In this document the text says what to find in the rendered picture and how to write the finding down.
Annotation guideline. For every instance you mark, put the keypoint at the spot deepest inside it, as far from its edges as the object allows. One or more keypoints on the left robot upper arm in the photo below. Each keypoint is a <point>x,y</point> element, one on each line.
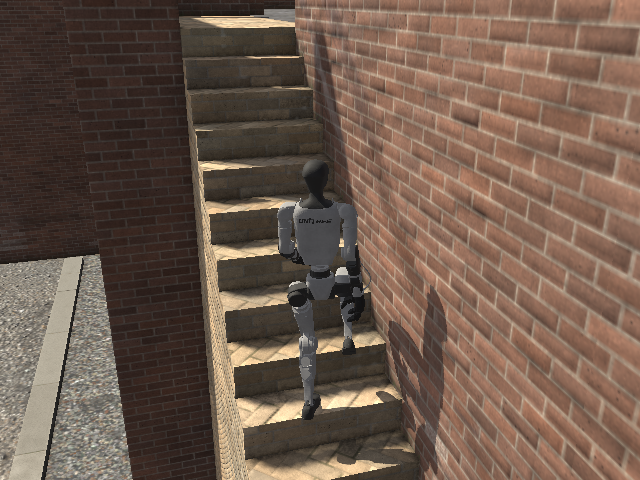
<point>284,215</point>

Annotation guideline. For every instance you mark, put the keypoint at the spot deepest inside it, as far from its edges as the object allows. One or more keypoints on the robot left hand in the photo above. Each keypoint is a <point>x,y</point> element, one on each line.
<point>299,261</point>

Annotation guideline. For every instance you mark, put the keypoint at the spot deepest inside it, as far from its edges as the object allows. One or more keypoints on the robot left forearm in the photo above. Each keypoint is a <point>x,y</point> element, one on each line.
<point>293,256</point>

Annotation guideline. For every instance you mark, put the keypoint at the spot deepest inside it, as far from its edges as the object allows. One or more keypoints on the robot right forearm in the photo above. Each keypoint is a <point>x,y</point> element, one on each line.
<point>354,275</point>

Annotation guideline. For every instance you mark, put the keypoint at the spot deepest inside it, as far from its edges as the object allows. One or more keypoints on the robot right hand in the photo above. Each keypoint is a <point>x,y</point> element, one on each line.
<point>357,310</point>

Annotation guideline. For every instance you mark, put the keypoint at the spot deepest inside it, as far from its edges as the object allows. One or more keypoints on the robot right thigh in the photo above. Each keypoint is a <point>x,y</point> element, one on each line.
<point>342,284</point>

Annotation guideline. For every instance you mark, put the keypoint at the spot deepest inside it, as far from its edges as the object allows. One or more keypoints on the right robot upper arm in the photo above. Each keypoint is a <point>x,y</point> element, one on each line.
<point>349,214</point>

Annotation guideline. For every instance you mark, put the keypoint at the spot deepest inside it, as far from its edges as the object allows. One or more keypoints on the right robot shin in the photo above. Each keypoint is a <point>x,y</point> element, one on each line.
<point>345,316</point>

